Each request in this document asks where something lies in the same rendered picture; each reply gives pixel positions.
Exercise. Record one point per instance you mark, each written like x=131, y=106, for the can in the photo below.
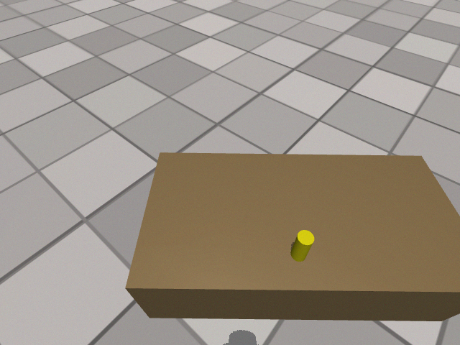
x=302, y=245

